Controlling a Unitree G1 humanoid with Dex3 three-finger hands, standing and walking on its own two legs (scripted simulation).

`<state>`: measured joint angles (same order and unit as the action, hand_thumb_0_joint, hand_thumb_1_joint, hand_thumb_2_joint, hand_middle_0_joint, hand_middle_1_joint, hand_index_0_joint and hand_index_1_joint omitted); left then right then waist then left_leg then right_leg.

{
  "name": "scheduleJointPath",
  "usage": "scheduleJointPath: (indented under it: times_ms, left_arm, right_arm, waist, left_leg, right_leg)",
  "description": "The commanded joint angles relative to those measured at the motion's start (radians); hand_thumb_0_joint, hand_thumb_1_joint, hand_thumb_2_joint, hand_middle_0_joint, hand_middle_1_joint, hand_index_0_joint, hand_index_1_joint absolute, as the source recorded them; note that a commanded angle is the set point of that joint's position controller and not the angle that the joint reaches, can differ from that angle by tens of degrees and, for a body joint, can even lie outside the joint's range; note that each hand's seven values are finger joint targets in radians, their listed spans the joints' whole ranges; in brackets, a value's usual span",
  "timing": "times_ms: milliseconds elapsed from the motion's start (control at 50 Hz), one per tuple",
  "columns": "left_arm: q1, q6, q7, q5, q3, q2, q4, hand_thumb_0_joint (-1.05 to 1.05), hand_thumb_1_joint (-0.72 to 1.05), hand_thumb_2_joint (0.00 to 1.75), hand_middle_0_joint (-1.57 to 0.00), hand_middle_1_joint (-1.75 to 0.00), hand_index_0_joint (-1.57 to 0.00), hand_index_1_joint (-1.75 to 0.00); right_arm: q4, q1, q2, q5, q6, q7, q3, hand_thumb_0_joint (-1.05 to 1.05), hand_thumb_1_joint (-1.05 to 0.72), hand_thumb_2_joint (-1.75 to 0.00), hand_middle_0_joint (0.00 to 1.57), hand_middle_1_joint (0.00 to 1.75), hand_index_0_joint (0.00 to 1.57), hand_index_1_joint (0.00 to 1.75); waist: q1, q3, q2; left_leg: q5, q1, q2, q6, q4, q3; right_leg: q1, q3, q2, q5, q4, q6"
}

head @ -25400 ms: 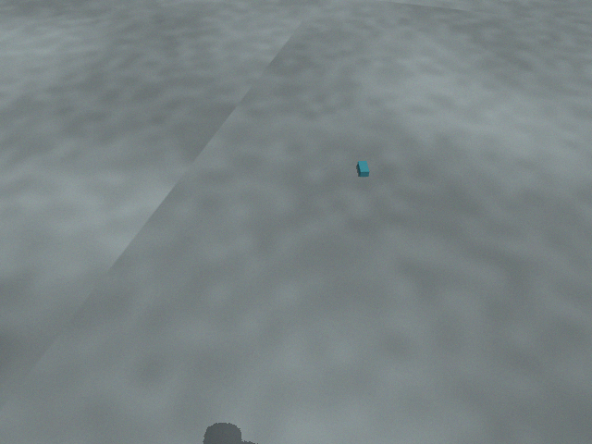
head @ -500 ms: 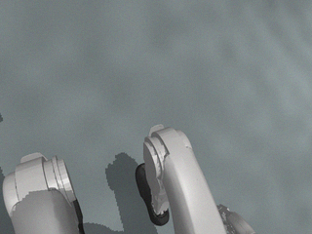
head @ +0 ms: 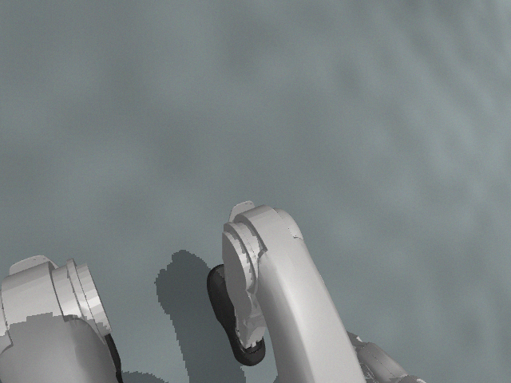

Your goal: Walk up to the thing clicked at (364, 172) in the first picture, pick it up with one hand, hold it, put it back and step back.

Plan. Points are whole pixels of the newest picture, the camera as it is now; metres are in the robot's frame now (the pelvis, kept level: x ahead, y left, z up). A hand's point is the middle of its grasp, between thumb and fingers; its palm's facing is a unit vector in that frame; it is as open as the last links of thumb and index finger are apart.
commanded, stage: rest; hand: left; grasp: from above
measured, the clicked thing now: out of the picture +0.43 +0.34 -0.27
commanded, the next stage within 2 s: open in 0.50 s
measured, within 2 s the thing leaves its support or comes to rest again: rests again in 0.20 s
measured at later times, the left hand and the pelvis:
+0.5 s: hand out of the picture +0.42 +0.33 -0.24, palm faces -0.41 -0.20 -0.89, open 7.2 cm; pelvis +0.00 +0.00 +0.00, yaw -1 degrees
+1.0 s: hand out of the picture +0.42 +0.34 -0.25, palm faces -0.41 -0.19 -0.89, open 9.2 cm; pelvis +0.00 +0.00 +0.00, yaw -2 degrees
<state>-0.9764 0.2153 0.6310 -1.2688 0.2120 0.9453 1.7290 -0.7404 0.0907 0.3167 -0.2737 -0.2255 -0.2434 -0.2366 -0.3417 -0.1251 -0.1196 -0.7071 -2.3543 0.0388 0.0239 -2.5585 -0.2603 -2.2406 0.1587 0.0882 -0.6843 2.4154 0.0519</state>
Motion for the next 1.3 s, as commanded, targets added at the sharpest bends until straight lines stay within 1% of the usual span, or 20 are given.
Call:
scheduleJointPath:
  times_ms: [0, 40, 140, 200, 240, 300, 340, 580, 640, 680, 760, 900, 940, 1000, 1040, 1080, 1100, 1120, 1240, 1280]
  left_arm:
    - [-0.264, 0.0, 0.054, 0.004, -0.011, 0.261, -0.098, 0.0, 0.95, 0.31, -1.32, -0.15, -1.32, -0.15]
    - [-0.244, -0.002, 0.063, 0.013, -0.002, 0.27, -0.101, 0.0, 0.94, 0.31, -1.31, -0.14, -1.31, -0.15]
    - [-0.27, 0.004, 0.057, 0.02, -0.022, 0.271, -0.08, 0.0, 0.96, 0.3, -1.32, -0.14, -1.32, -0.14]
    - [-0.234, 0.006, 0.065, 0.032, -0.02, 0.262, -0.084, 0.0, 0.92, 0.32, -1.31, -0.15, -1.3, -0.16]
    - [-0.258, 0.006, 0.062, 0.027, -0.028, 0.274, -0.084, 0.0, 0.93, 0.28, -1.3, -0.15, -1.3, -0.14]
    - [-0.231, 0.005, 0.073, 0.034, -0.018, 0.275, -0.092, 0.0, 0.89, 0.29, -1.28, -0.12, -1.27, -0.13]
    - [-0.254, 0.003, 0.076, 0.025, -0.028, 0.276, -0.084, 0.0, 0.9, 0.29, -1.28, -0.13, -1.28, -0.14]
    - [-0.221, -0.003, 0.081, 0.041, -0.033, 0.282, -0.034, 0.0, 0.94, 0.32, -1.31, -0.16, -1.3, -0.17]
    - [-0.241, -0.004, 0.074, 0.04, -0.052, 0.277, -0.043, 0.0, 0.7, 0.25, -1.07, -0.17, -1.06, -0.17]
    - [-0.237, 0.0, 0.079, 0.047, -0.034, 0.297, -0.047, 0.0, 0.54, 0.23, -0.91, -0.18, -0.91, -0.18]
    - [-0.246, 0.003, 0.082, 0.042, -0.048, 0.286, -0.046, 0.0, 0.25, 0.34, -0.77, -0.28, -0.77, -0.29]
    - [-0.246, 0.002, 0.089, 0.037, -0.048, 0.294, -0.051, 0.0, 0.09, 0.48, -0.64, -0.4, -0.63, -0.41]
    - [-0.257, 0.0, 0.081, 0.04, -0.065, 0.272, -0.051, 0.0, 0.05, 0.51, -0.6, -0.44, -0.59, -0.45]
    - [-0.235, -0.002, 0.087, 0.046, -0.047, 0.282, -0.055, 0.0, 0.0, 0.55, -0.56, -0.48, -0.55, -0.49]
    - [-0.243, -0.008, 0.08, 0.035, -0.065, 0.27, -0.049, 0.0, -0.03, 0.58, -0.52, -0.54, -0.51, -0.54]
    - [-0.248, -0.01, 0.077, 0.045, -0.077, 0.262, -0.047, 0.0, -0.05, 0.59, -0.5, -0.56, -0.49, -0.57]
    - [-0.228, -0.011, 0.084, 0.054, -0.04, 0.296, -0.048, 0.0, -0.08, 0.62, -0.48, -0.57, -0.47, -0.58]
    - [-0.249, -0.013, 0.078, 0.043, -0.064, 0.291, -0.056, 0.0, -0.09, 0.63, -0.47, -0.58, -0.46, -0.58]
    - [-0.232, -0.008, 0.069, 0.055, -0.044, 0.301, -0.049, 0.0, -0.15, 0.69, -0.41, -0.64, -0.4, -0.65]
    - [-0.258, -0.004, 0.058, 0.056, -0.068, 0.286, -0.061, 0.0, -0.16, 0.69, -0.4, -0.66, -0.4, -0.66]
  right_arm:
    - [-0.004, 0.178, 0.32, -0.004, -0.007, 0.0, 0.086, 0.0, -0.89, -0.9, 0.2, 0.3, 0.2, 0.3]
    - [-0.008, 0.174, 0.322, -0.001, -0.01, -0.001, 0.082, 0.0, -0.89, -0.9, 0.2, 0.3, 0.2, 0.3]
    - [-0.003, 0.169, 0.326, -0.002, -0.029, -0.01, 0.072, 0.0, -0.89, -0.9, 0.2, 0.3, 0.2, 0.3]
    - [0.0, 0.157, 0.328, -0.004, -0.033, -0.008, 0.07, 0.0, -0.89, -0.9, 0.2, 0.3, 0.2, 0.3]
    - [-0.004, 0.174, 0.327, -0.007, -0.041, -0.018, 0.064, 0.0, -0.9, -0.9, 0.2, 0.3, 0.2, 0.3]
    - [-0.002, 0.158, 0.337, -0.002, -0.04, -0.016, 0.065, 0.0, -0.9, -0.9, 0.2, 0.3, 0.2, 0.3]
    - [-0.001, 0.164, 0.337, -0.007, -0.047, -0.023, 0.057, 0.0, -0.89, -0.9, 0.2, 0.3, 0.2, 0.3]
    - [0.011, 0.144, 0.355, -0.005, -0.063, -0.028, 0.045, 0.0, -0.9, -0.9, 0.2, 0.3, 0.2, 0.3]
    - [0.018, 0.14, 0.357, -0.006, -0.069, -0.032, 0.044, 0.0, -0.89, -0.9, 0.2, 0.3, 0.2, 0.3]
    - [0.013, 0.15, 0.358, -0.001, -0.066, -0.031, 0.04, 0.0, -0.89, -0.9, 0.2, 0.3, 0.2, 0.3]
    - [0.017, 0.149, 0.349, -0.004, -0.067, -0.033, 0.029, 0.0, -0.89, -0.9, 0.2, 0.3, 0.2, 0.3]
    - [0.02, 0.135, 0.355, -0.001, -0.064, -0.027, 0.031, 0.0, -0.89, -0.9, 0.2, 0.3, 0.2, 0.3]
    - [0.017, 0.146, 0.359, -0.004, -0.072, -0.034, 0.037, 0.0, -0.89, -0.9, 0.2, 0.3, 0.2, 0.3]
    - [0.011, 0.14, 0.358, 0.003, -0.071, -0.033, 0.035, 0.0, -0.89, -0.9, 0.2, 0.3, 0.2, 0.3]
    - [0.014, 0.145, 0.36, -0.007, -0.072, -0.039, 0.032, 0.0, -0.89, -0.9, 0.2, 0.3, 0.2, 0.3]
    - [0.027, 0.144, 0.369, -0.004, -0.073, -0.039, 0.037, 0.0, -0.89, -0.9, 0.2, 0.3, 0.2, 0.3]
    - [0.018, 0.145, 0.362, -0.003, -0.068, -0.037, 0.028, 0.0, -0.89, -0.9, 0.2, 0.3, 0.2, 0.3]
    - [0.02, 0.149, 0.366, 0.0, -0.072, -0.039, 0.029, 0.0, -0.89, -0.9, 0.2, 0.3, 0.2, 0.3]
    - [0.028, 0.16, 0.365, -0.003, -0.067, -0.032, 0.022, 0.0, -0.89, -0.9, 0.2, 0.3, 0.2, 0.3]
    - [0.029, 0.146, 0.361, -0.001, -0.074, -0.035, 0.023, 0.0, -0.88, -0.9, 0.2, 0.3, 0.2, 0.3]
  waist:
    - [-0.035, 0.616, 0.495]
    - [-0.021, 0.634, 0.498]
    - [-0.044, 0.598, 0.463]
    - [-0.023, 0.636, 0.479]
    - [-0.043, 0.62, 0.486]
    - [-0.028, 0.635, 0.498]
    - [-0.047, 0.609, 0.497]
    - [-0.045, 0.575, 0.461]
    - [-0.053, 0.567, 0.471]
    - [-0.048, 0.571, 0.466]
    - [-0.058, 0.566, 0.471]
    - [-0.054, 0.546, 0.467]
    - [-0.067, 0.545, 0.475]
    - [-0.046, 0.575, 0.511]
    - [-0.066, 0.574, 0.52]
    - [-0.066, 0.558, 0.515]
    - [-0.049, 0.571, 0.496]
    - [-0.062, 0.549, 0.501]
    - [-0.062, 0.563, 0.477]
    - [-0.067, 0.539, 0.489]
  left_leg:
    - [0.195, 0.483, 0.016, -0.032, 0.247, 0.123]
    - [0.219, 0.493, 0.017, -0.029, 0.248, 0.121]
    - [0.174, 0.454, 0.019, -0.038, 0.229, 0.118]
    - [0.204, 0.485, 0.022, -0.032, 0.243, 0.112]
    - [0.214, 0.492, 0.022, -0.029, 0.232, 0.108]
    - [0.234, 0.504, 0.025, -0.027, 0.241, 0.106]
    - [0.229, 0.502, 0.025, -0.026, 0.231, 0.106]
    - [0.178, 0.461, 0.025, -0.031, 0.238, 0.097]
    - [0.18, 0.478, 0.027, -0.028, 0.242, 0.088]
    - [0.187, 0.471, 0.029, -0.029, 0.245, 0.085]
    - [0.198, 0.468, 0.028, -0.03, 0.232, 0.091]
    - [0.162, 0.458, 0.031, -0.027, 0.246, 0.088]
    - [0.178, 0.481, 0.032, -0.025, 0.239, 0.086]
    - [0.209, 0.516, 0.033, -0.013, 0.266, 0.066]
    - [0.227, 0.526, 0.035, -0.014, 0.255, 0.07]
    - [0.212, 0.498, 0.032, -0.021, 0.253, 0.082]
    - [0.217, 0.494, 0.034, -0.022, 0.257, 0.082]
    - [0.217, 0.488, 0.031, -0.022, 0.243, 0.085]
    - [0.192, 0.477, 0.032, -0.026, 0.257, 0.083]
    - [0.175, 0.488, 0.032, -0.021, 0.254, 0.075]
  right_leg:
    - [0.325, 0.116, 0.027, 0.256, -0.215, -0.07]
    - [0.34, 0.117, 0.03, 0.275, -0.212, -0.07]
    - [0.334, 0.117, 0.029, 0.242, -0.221, -0.065]
    - [0.367, 0.117, 0.038, 0.267, -0.225, -0.068]
    - [0.358, 0.128, 0.03, 0.277, -0.208, -0.065]
    - [0.375, 0.126, 0.038, 0.292, -0.217, -0.067]
    - [0.358, 0.131, 0.032, 0.291, -0.204, -0.065]
    - [0.366, 0.132, 0.039, 0.243, -0.225, -0.065]
    - [0.347, 0.136, 0.036, 0.248, -0.212, -0.066]
    - [0.365, 0.134, 0.038, 0.254, -0.222, -0.064]
    - [0.366, 0.135, 0.037, 0.27, -0.217, -0.061]
    - [0.358, 0.132, 0.039, 0.235, -0.231, -0.064]
    - [0.35, 0.136, 0.036, 0.255, -0.218, -0.061]
    - [0.346, 0.146, 0.033, 0.268, -0.205, -0.067]
    - [0.35, 0.148, 0.038, 0.29, -0.202, -0.065]
    - [0.361, 0.14, 0.042, 0.284, -0.22, -0.065]
    - [0.38, 0.14, 0.042, 0.285, -0.229, -0.064]
    - [0.359, 0.137, 0.037, 0.286, -0.215, -0.063]
    - [0.385, 0.137, 0.041, 0.261, -0.233, -0.064]
    - [0.343, 0.145, 0.032, 0.245, -0.21, -0.064]
